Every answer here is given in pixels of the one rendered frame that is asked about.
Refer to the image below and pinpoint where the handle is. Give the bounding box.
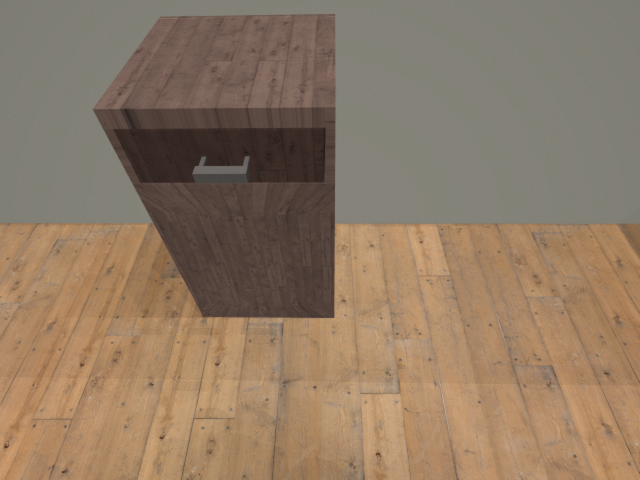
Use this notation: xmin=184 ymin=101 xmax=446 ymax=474
xmin=192 ymin=156 xmax=250 ymax=183

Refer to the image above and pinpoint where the cabinet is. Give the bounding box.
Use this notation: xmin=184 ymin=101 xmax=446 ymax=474
xmin=93 ymin=14 xmax=336 ymax=318

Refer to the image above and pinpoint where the drawer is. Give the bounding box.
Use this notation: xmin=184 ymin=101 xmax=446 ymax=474
xmin=117 ymin=128 xmax=325 ymax=183

